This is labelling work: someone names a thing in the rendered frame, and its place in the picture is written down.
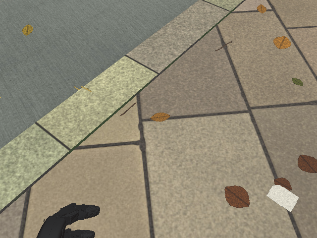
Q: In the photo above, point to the robot left hand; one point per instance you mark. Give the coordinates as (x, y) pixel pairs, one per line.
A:
(54, 226)

